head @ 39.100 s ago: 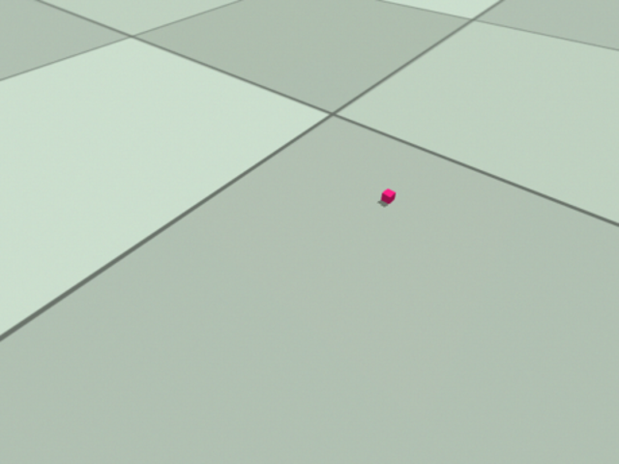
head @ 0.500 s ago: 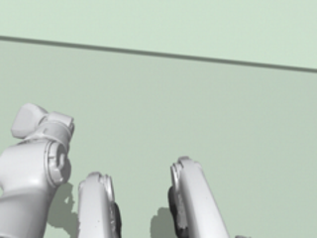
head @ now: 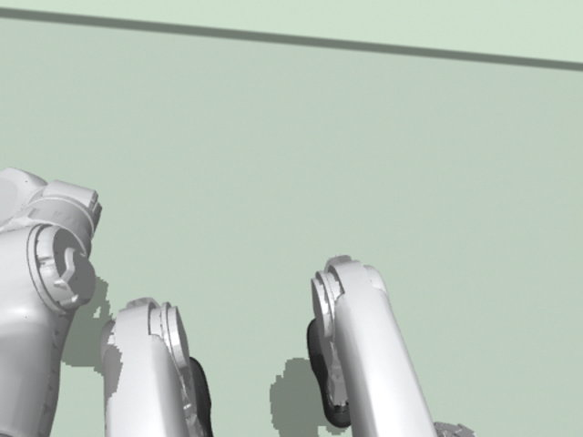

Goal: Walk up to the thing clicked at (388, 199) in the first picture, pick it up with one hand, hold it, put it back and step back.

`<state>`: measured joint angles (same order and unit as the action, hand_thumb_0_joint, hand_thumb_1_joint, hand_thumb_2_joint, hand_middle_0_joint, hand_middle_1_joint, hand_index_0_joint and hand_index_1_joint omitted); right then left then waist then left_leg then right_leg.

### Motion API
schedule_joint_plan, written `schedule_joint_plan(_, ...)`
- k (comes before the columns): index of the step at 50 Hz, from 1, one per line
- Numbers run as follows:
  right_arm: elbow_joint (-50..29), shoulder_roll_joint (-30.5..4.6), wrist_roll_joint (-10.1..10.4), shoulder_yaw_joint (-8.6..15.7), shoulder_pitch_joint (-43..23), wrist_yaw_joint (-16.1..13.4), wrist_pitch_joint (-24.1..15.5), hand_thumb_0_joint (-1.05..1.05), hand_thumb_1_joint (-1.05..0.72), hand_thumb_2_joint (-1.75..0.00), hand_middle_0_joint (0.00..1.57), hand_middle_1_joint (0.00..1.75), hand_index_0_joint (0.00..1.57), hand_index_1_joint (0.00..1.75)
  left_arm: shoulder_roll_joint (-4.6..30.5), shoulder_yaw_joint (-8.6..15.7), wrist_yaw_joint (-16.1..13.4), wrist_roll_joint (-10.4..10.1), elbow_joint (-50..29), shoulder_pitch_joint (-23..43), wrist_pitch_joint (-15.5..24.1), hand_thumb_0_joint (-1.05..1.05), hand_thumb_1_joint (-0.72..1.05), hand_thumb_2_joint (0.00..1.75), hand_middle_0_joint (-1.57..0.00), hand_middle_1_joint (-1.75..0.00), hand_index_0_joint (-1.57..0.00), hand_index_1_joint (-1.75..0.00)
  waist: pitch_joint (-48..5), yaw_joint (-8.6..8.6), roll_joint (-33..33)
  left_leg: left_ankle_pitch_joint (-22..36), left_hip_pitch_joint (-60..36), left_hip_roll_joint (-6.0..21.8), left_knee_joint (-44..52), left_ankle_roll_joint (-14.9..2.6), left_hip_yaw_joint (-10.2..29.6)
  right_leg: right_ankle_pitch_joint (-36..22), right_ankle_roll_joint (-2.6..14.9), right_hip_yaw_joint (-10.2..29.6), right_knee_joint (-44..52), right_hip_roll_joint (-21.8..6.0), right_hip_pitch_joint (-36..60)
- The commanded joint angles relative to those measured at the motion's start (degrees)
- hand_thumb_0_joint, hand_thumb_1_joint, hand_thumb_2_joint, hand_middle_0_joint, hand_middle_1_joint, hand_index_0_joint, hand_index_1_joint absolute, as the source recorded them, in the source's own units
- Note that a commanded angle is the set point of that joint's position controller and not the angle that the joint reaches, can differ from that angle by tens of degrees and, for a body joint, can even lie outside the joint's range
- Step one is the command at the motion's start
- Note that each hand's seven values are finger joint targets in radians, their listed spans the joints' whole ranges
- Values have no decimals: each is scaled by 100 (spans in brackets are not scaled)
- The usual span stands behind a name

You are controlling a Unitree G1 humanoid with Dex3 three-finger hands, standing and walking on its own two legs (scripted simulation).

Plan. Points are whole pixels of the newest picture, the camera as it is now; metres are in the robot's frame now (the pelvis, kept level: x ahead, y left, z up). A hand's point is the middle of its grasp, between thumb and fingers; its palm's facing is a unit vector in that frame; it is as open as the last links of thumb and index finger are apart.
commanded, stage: crouch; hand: left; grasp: from above
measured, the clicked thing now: (59, 216) +0.48 +0.27 -0.19
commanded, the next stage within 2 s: lower in 0.46 s
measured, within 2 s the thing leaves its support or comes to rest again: rests again in 1.76 s
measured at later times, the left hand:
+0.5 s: hand (66, 216) +0.47 +0.27 -0.19, palm faces -0.11 -0.43 -0.89, open 7.2 cm
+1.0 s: hand (80, 224) +0.47 +0.26 -0.23, palm faces -0.16 -0.42 -0.89, open 7.3 cm
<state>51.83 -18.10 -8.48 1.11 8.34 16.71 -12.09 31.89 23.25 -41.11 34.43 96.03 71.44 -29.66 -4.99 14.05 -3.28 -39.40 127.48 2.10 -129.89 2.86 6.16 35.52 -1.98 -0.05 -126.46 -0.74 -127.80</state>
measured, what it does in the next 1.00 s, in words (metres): stands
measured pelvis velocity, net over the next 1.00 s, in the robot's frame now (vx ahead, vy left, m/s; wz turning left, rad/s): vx -0.01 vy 0.01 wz -0.08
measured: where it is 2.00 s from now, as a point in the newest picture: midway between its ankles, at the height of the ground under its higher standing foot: (267, 411)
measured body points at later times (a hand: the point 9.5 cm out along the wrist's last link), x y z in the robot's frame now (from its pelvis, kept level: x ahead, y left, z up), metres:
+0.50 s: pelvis +0.00 +0.01 -0.03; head +0.26 +0.02 +0.33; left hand +0.48 +0.28 -0.14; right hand -0.03 -0.26 -0.14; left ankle +0.08 +0.14 -0.33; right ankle +0.10 -0.13 -0.33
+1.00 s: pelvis -0.01 +0.01 -0.04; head +0.27 +0.04 +0.31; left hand +0.48 +0.28 -0.18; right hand -0.04 -0.25 -0.13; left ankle +0.08 +0.14 -0.33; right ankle +0.10 -0.13 -0.33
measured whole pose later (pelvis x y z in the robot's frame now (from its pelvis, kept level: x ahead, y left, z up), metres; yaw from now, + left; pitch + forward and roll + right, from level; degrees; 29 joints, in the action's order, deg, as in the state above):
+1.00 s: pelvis -0.01 +0.01 -0.04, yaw -4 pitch +31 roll -9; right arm 51.1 -20.0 -13.2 -6.3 8.4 23.2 -16.0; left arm 43.5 24.2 -43.7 39.6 102.6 73.3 -23.6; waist 6.5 19.9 0.3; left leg -39.5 132.4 0.8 -140.2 2.3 11.4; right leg 34.6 -3.5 -3.7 -132.5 -0.2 -129.4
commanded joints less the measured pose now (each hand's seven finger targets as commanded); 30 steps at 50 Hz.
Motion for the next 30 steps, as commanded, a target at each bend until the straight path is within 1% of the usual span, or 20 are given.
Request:
schedule_joint_plan(1, 98, -1215, -16, 233, 1467, 47, -54, 0, -91, -90, 20, 30, 20, 30, 1404, -183, -143, 298, -593, 2119, 154, 0, 87, 38, -126, -29, -126, -30, -3972, 317, -870, 960, -2269, -129, 982, -230, -688, -900, 166, -618, 1351, 162, 2528)
schedule_joint_plan(3, 111, -1270, -58, 236, 1533, 82, -75, 0, -91, -90, 20, 30, 20, 30, 1620, -42, -185, 325, -635, 2166, 211, 0, 89, 37, -127, -30, -127, -30, -4034, 289, -905, 1016, -2235, -137, 958, -247, -676, -973, 157, -644, 1264, 139, 2623)
schedule_joint_plan(4, 164, -1311, -99, 231, 1418, 83, -77, 0, -91, -90, 20, 30, 20, 30, 1678, -55, -215, 343, -609, 2245, 207, 0, 89, 33, -127, -28, -127, -28, -3938, 322, -872, 861, -2091, -150, 892, -283, -657, -836, 139, -681, 1237, 131, 2559)
schedule_joint_plan(5, 134, -1306, -79, 219, 1555, 108, -67, 0, -91, -90, 20, 30, 20, 30, 1734, 11, -230, 392, -585, 2118, 232, 0, 89, 36, -127, -29, -128, -29, -4022, 292, -865, 956, -2071, -148, 879, -271, -665, -918, 134, -667, 1246, 149, 2678)
schedule_joint_plan(6, 142, -1282, -108, 193, 1515, 122, -71, 0, -91, -90, 20, 30, 20, 30, 1734, 5, -218, 380, -498, 2099, 232, 0, 90, 35, -128, -29, -128, -29, -3975, 344, -788, 930, -2039, -150, 840, -283, -656, -894, 128, -692, 1212, 146, 2673)
schedule_joint_plan(7, 162, -1435, -121, 270, 1473, 116, -69, 0, -91, -90, 20, 30, 20, 30, 1782, 35, -245, 399, -277, 1923, 191, 0, 90, 37, -128, -29, -128, -30, -3920, 308, -831, 799, -2037, -144, 833, -290, -636, -767, 140, -691, 1215, 152, 2577)
schedule_joint_plan(8, 182, -1282, -159, 177, 1516, 141, -90, 0, -91, -90, 20, 30, 20, 30, 1816, 32, -252, 400, -555, 2209, 218, 0, 89, 35, -125, -31, -126, -30, -3861, 401, -856, 845, -2008, -156, 754, -305, -655, -819, 117, -711, 1201, 141, 2587)
schedule_joint_plan(9, 182, -1416, -131, 252, 1601, 148, -90, 0, -91, -90, 20, 30, 20, 30, 1819, 133, -294, 350, -485, 2098, 224, 0, 89, 38, -128, -27, -127, -28, -4022, 291, -948, 943, -2123, -128, 824, -260, -627, -922, 151, -720, 1167, 158, 2624)
schedule_joint_plan(10, 187, -1370, -173, 198, 1543, 164, -98, 0, -91, -90, 20, 30, 20, 30, 1811, 100, -311, 384, -400, 2156, 184, 0, 89, 36, -127, -29, -127, -29, -3858, 415, -1000, 918, -2205, -131, 776, -266, -588, -936, 152, -775, 1096, 119, 2449)
schedule_joint_plan(15, 243, -1392, -264, 106, 1572, 270, -110, 0, -91, -90, 20, 30, 20, 30, 1899, 90, -317, 414, -495, 2139, 227, 0, 90, 40, -129, -29, -128, -30, -3729, 488, -1078, 1027, -2090, -114, 681, -250, -549, -1058, 145, -868, 977, 156, 2492)
schedule_joint_plan(16, 240, -1453, -255, 128, 1571, 277, -114, 0, -91, -90, 20, 30, 20, 30, 1932, 120, -322, 424, -331, 2092, 227, 0, 90, 36, -127, -30, -127, -30, -3626, 495, -1135, 927, -2039, -119, 647, -271, -547, -982, 154, -863, 974, 146, 2394)
schedule_joint_plan(17, 250, -1376, -277, 69, 1542, 319, -113, 0, -91, -90, 20, 30, 20, 30, 1865, 27, -285, 415, -559, 2200, 251, 0, 90, 36, -126, -30, -127, -30, -3569, 535, -1110, 1007, -2049, -116, 650, -261, -520, -1054, 137, -909, 918, 127, 2400)
schedule_joint_plan(18, 255, -1400, -274, 58, 1621, 338, -111, 0, -91, -90, 20, 30, 20, 30, 1912, 62, -272, 419, -498, 2094, 249, 0, 89, 39, -126, -31, -126, -32, -3660, 497, -1100, 1105, -2091, -102, 614, -238, -554, -1133, 147, -895, 928, 175, 2545)
schedule_joint_plan(19, 269, -1398, -309, 45, 1534, 357, -131, 0, -92, -90, 20, 30, 20, 30, 1924, 8, -247, 433, -529, 2185, 248, 0, 89, 36, -126, -32, -126, -31, -3538, 569, -1116, 1056, -2052, -119, 596, -265, -520, -1109, 138, -933, 882, 137, 2420)
schedule_joint_plan(21, 225, -1484, -277, 50, 1477, 369, -133, 0, -91, -90, 20, 30, 20, 30, 2003, 15, -242, 453, -548, 2054, 242, 0, 89, 33, -125, -29, -126, -29, -3561, 456, -1282, 917, -2069, -118, 652, -259, -480, -967, 154, -941, 856, 141, 2336)
schedule_joint_plan(23, 198, -1463, -273, 9, 1542, 421, -126, 0, -91, -90, 20, 30, 20, 30, 1935, 5, -239, 494, -512, 1950, 262, 0, 87, 36, -125, -30, -125, -30, -3561, 468, -1352, 1003, -2157, -97, 648, -220, -448, -1035, 188, -969, 801, 161, 2295)
schedule_joint_plan(24, 190, -1454, -302, -10, 1495, 438, -131, 0, -91, -90, 20, 30, 20, 30, 1921, -60, -212, 541, -521, 1990, 251, 0, 88, 36, -125, -31, -125, -31, -3507, 525, -1345, 992, -2178, -107, 610, -232, -437, -1043, 188, -991, 767, 146, 2227)
schedule_joint_plan(27, 218, -1512, -285, 4, 1560, 463, -119, 0, -91, -90, 20, 30, 20, 30, 1986, 0, -237, 552, -564, 1915, 300, 0, 88, 37, -125, -31, -125, -31, -3540, 465, -1466, 1032, -2108, -115, 623, -236, -442, -1099, 200, -967, 762, 150, 2284)
schedule_joint_plan(29, 190, -1499, -296, -24, 1600, 494, -123, 0, -91, -90, 20, 30, 20, 30, 1917, -33, -242, 559, -583, 1938, 303, 0, 84, 41, -123, -30, -122, -31, -3514, 526, -1443, 1098, -2183, -98, 599, -213, -412, -1157, 214, -993, 717, 165, 2249)
schedule_joint_plan(30, 188, -1494, -319, -50, 1611, 519, -121, 0, -91, -90, 20, 30, 20, 30, 1833, -65, -242, 544, -468, 2022, 310, 0, 84, 39, -123, -31, -122, -31, -3396, 610, -1428, 1119, -2167, -92, 586, -213, -396, -1190, 226, -1012, 693, 165, 2194)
